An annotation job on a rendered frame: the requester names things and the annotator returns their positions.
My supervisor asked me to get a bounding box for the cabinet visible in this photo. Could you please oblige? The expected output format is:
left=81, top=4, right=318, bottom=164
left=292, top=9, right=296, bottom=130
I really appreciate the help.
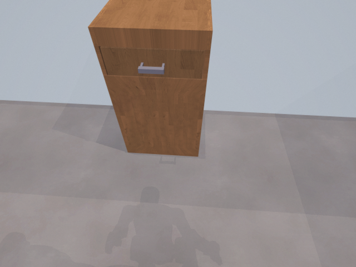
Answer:
left=88, top=0, right=213, bottom=157

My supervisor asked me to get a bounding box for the drawer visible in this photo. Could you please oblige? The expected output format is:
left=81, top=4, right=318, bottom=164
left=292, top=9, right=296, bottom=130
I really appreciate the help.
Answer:
left=100, top=46, right=205, bottom=79

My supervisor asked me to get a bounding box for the handle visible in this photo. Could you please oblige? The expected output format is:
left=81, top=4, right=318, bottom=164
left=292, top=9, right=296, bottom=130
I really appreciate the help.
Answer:
left=138, top=62, right=165, bottom=75

